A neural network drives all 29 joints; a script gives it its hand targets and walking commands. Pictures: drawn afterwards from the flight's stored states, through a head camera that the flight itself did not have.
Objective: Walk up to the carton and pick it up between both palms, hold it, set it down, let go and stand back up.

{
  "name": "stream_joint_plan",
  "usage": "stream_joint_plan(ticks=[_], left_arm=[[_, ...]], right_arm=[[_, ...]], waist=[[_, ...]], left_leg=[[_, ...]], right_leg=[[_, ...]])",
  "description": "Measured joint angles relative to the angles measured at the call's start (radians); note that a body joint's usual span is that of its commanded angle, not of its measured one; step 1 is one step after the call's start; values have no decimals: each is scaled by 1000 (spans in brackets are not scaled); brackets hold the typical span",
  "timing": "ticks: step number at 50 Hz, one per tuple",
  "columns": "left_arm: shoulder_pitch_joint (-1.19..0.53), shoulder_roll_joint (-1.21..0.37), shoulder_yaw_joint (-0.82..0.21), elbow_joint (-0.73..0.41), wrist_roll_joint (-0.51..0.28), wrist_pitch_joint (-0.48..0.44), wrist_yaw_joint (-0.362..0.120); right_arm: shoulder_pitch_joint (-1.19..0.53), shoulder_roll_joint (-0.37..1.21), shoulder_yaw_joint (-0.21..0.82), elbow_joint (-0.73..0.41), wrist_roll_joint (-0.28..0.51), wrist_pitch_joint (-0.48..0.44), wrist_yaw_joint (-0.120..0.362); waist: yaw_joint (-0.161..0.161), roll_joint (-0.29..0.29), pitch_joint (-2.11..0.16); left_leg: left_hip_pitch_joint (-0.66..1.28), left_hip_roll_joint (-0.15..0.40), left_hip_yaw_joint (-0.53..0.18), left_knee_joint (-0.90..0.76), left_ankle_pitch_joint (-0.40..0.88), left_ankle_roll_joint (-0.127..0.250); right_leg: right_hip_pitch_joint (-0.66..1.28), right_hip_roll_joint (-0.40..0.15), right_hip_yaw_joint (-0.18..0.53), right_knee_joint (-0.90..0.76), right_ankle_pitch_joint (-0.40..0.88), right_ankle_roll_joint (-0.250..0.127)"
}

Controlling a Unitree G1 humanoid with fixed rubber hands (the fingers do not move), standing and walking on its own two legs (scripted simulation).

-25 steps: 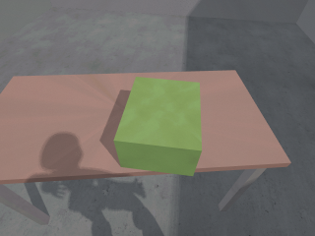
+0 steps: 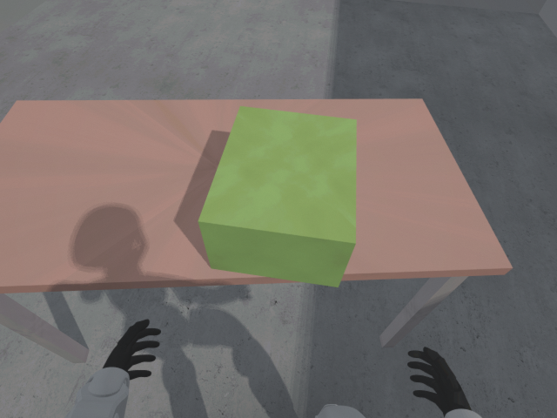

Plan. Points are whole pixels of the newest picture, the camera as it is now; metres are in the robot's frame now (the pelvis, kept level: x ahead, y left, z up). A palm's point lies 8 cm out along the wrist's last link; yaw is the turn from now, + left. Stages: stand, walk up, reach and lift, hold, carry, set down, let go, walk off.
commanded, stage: reach and lift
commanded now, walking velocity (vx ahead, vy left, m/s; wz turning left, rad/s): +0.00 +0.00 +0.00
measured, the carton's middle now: (286, 191) +0.51 -0.01 -0.03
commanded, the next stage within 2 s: none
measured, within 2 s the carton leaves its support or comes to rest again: neither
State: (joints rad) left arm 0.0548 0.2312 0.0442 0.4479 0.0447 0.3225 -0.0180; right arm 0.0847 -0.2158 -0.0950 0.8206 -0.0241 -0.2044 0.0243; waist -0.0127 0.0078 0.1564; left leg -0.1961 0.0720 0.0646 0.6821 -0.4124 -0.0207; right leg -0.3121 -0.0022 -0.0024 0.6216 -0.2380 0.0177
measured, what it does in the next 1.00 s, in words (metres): stands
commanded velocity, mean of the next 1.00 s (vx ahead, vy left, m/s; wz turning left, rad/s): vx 0.00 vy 0.00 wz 0.00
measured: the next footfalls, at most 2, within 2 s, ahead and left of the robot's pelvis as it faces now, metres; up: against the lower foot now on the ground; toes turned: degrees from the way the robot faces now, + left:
none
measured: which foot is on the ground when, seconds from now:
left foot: down 0.00-1.00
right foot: down 0.00-1.00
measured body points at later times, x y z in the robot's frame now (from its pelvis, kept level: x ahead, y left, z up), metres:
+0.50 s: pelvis +0.00 -0.01 +0.02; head +0.01 -0.01 +0.47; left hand +0.19 +0.25 -0.04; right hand +0.18 -0.21 -0.06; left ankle -0.02 +0.12 -0.72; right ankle +0.06 -0.13 -0.72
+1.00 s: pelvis +0.03 +0.01 +0.02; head +0.02 +0.02 +0.47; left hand +0.23 +0.26 -0.02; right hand +0.24 -0.19 -0.03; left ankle -0.02 +0.12 -0.72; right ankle +0.06 -0.13 -0.72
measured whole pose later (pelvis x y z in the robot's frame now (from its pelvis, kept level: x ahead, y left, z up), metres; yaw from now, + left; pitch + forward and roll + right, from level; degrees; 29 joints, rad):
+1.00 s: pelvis +0.03 +0.01 +0.02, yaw +3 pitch -6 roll -2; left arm 0.13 0.30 -0.04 0.57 -0.18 -0.25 -0.06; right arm 0.14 -0.09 -0.04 0.67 0.12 -0.40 -0.07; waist 0.00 0.00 0.08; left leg -0.03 0.05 0.02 0.47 -0.34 -0.02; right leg -0.12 -0.02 -0.04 0.40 -0.19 0.02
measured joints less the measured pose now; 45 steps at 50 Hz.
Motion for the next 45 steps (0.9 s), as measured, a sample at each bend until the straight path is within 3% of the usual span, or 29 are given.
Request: stream_joint_plan(ticks=[7, 21, 33, 45], left_arm=[[68, 14, 12, 39, -12, -46, 1], [72, 88, -25, 87, -137, -225, -22], [24, 82, -49, 153, -184, -375, -44], [62, 76, -74, 132, -210, -520, -44]], right_arm=[[73, 69, 28, -75, -8, 38, -44], [120, 147, 25, -185, -16, 40, -89], [69, 142, 48, -181, 51, -29, -112], [72, 142, 52, -167, 115, -144, -103]], waist=[[7, -33, -26], [11, -2, -28], [16, -26, -51], [19, -22, -66]], left_leg=[[114, -13, -15, -159, 82, -8], [133, -18, -26, -204, 111, -8], [157, -21, -31, -242, 117, -10], [163, -25, -42, -229, 90, 0]], right_leg=[[111, -8, -17, -127, 52, -12], [138, -11, -25, -170, 73, -14], [160, -13, -27, -196, 68, -12], [187, -16, -32, -215, 54, 1]])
